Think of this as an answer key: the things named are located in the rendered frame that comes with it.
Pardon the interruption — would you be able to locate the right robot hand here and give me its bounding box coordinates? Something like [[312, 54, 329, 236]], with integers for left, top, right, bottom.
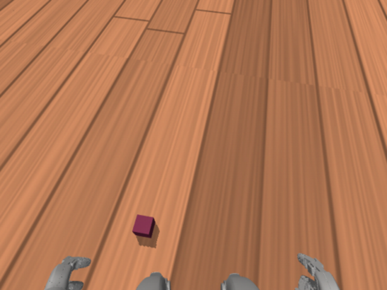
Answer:
[[295, 253, 340, 290]]

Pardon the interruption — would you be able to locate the left robot hand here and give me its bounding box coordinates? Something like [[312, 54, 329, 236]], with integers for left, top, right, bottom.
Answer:
[[44, 256, 91, 290]]

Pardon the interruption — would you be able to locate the cube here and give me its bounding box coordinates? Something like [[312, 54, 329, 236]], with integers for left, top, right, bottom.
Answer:
[[132, 214, 155, 238]]

